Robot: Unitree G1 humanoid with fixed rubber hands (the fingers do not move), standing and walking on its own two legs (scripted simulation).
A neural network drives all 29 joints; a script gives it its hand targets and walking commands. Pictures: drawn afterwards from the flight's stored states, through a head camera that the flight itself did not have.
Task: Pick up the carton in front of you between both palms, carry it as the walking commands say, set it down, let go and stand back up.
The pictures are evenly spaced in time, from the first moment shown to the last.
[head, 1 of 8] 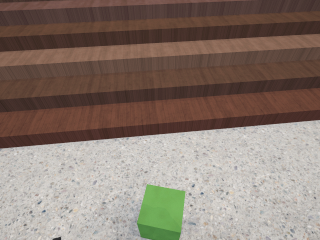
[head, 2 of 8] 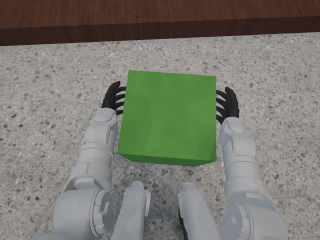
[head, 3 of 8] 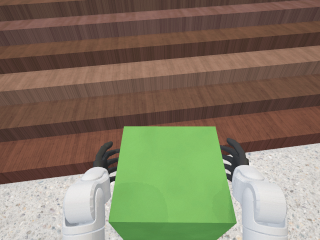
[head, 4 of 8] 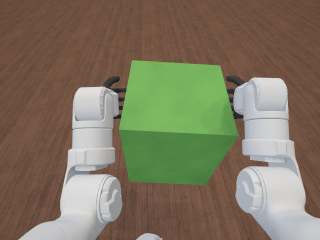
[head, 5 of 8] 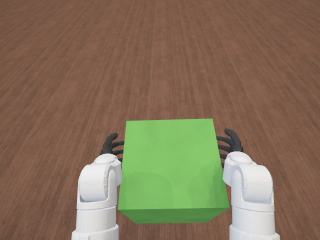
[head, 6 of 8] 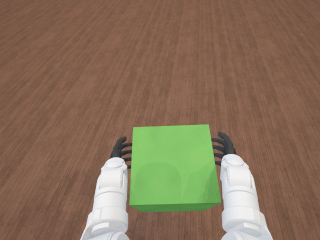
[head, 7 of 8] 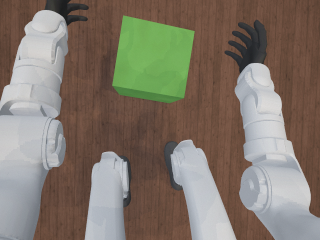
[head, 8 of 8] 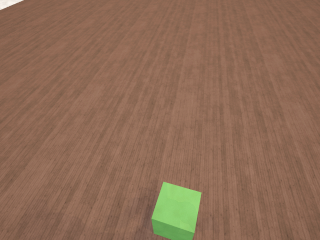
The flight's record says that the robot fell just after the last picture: no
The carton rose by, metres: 1.54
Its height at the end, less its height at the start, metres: +0.80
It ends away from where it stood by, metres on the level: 5.09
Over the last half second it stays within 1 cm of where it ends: yes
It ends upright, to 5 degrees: yes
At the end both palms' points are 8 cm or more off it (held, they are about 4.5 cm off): yes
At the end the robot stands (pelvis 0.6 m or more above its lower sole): yes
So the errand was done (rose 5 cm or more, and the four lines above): yes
